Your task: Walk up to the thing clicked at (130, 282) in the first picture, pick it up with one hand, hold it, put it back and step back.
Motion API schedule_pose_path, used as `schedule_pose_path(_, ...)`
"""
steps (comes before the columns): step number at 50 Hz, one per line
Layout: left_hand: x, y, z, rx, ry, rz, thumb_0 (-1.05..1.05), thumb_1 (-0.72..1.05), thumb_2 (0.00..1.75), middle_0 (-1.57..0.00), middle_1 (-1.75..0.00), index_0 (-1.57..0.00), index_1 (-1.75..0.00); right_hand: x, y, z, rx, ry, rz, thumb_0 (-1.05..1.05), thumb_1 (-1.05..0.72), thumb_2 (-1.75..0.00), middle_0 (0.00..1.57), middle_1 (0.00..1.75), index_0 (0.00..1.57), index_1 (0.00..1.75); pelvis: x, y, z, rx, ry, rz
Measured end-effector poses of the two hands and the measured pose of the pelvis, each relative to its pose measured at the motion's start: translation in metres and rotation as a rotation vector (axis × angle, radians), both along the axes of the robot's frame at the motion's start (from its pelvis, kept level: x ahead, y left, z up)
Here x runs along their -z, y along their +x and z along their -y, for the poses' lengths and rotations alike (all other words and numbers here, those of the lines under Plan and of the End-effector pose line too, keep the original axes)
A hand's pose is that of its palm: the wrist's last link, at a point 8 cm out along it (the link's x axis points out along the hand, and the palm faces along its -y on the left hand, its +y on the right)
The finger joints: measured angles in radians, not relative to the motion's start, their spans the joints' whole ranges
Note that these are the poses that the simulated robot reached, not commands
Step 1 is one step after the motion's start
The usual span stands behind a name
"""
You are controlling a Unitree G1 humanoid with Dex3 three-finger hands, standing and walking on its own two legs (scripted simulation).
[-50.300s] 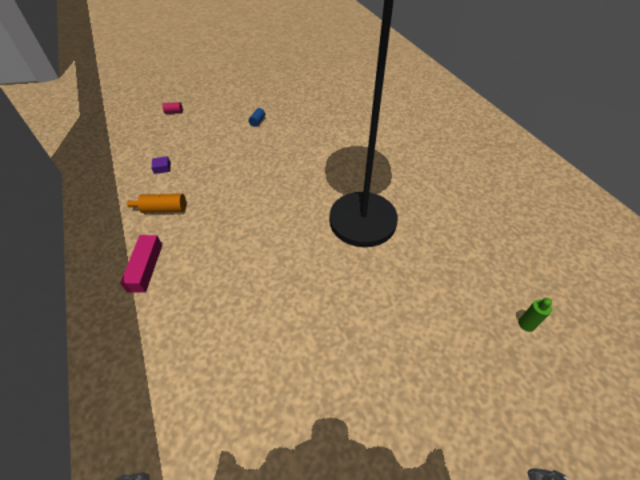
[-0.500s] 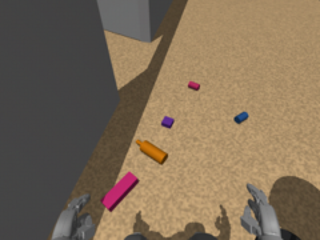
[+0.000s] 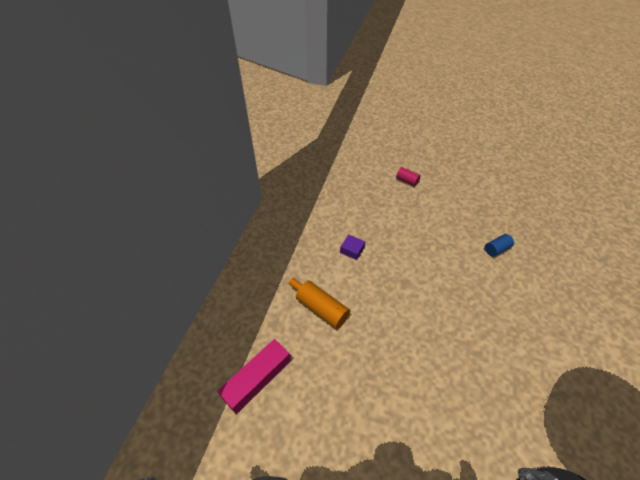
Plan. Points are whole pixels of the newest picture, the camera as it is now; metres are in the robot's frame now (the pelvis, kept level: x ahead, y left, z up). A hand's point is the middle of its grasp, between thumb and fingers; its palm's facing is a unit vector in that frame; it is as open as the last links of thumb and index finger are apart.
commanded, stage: stand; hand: left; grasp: from above
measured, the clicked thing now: (255, 375) +0.48 +0.23 -0.73
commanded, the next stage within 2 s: none
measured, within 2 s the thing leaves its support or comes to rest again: neither
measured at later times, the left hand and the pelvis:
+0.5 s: hand out of the picture +0.04 +0.24 -0.14, palm faces +0.03 -0.94 -0.35, open 7.4 cm; pelvis -0.01 +0.00 +0.02, yaw +0 degrees
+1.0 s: hand out of the picture +0.06 +0.23 -0.14, palm faces +0.02 -0.94 -0.33, open 7.4 cm; pelvis +0.00 -0.02 +0.02, yaw +0 degrees
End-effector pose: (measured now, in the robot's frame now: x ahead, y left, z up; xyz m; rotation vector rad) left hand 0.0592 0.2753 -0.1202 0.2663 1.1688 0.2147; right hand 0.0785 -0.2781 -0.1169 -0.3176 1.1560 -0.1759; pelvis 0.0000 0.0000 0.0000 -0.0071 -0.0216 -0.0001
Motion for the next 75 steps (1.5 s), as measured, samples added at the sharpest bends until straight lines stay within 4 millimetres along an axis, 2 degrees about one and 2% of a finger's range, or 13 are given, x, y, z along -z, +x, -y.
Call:
schedule_pose_path(5,-0.001,-0.013,-0.001,-0.023,-0.008,-0.047,0.01,0.91,0.89,-0.2,-0.3,-0.2,-0.3,-0.002,-0.004,-0.006,0.011,0.013,-0.026,0.01,-0.9,-0.9,0.21,0.3,0.21,0.3,-0.007,0.0,-0.002,-0.002,0.002,0.019)
schedule_pose_path(13,-0.008,-0.02,-0.006,-0.032,0.006,-0.073,0.01,0.91,0.89,-0.2,-0.3,-0.2,-0.3,-0.004,-0.007,-0.009,0.021,0.028,-0.034,0.01,-0.9,-0.9,0.21,0.3,0.21,0.3,-0.013,-0.003,-0.003,-0.003,0.007,0.042)
schedule_pose_path(22,-0.015,-0.025,-0.01,-0.037,0.027,-0.084,0.01,0.91,0.89,-0.2,-0.3,-0.2,-0.3,-0.005,-0.015,0.002,0.032,0.027,-0.053,0.01,-0.9,-0.9,0.21,0.3,0.21,0.3,-0.017,-0.008,0.002,-0.006,0.008,0.048)
schedule_pose_path(31,-0.016,-0.028,-0.005,-0.037,0.026,-0.102,0.01,0.91,0.89,-0.2,-0.3,-0.2,-0.3,-0.006,-0.024,0.015,0.041,0.016,-0.084,0.01,-0.9,-0.9,0.21,0.3,0.21,0.3,-0.018,-0.009,0.009,-0.006,0.007,0.046)
schedule_pose_path(45,-0.016,-0.016,0.004,-0.026,0.015,-0.096,0.01,0.91,0.89,-0.2,-0.3,-0.2,-0.3,-0.006,-0.026,0.024,0.041,0.011,-0.101,0.01,-0.9,-0.9,0.21,0.3,0.21,0.3,-0.019,-0.006,0.016,-0.003,0.007,0.038)
schedule_pose_path(75,-0.02,0.014,0.008,-0.008,0.016,-0.069,0.01,0.91,0.89,-0.2,-0.3,-0.2,-0.3,-0.011,-0.002,0.034,0.031,0.0,-0.078,0.01,-0.9,-0.9,0.21,0.3,0.21,0.3,-0.02,0.007,0.022,0.003,0.006,0.02)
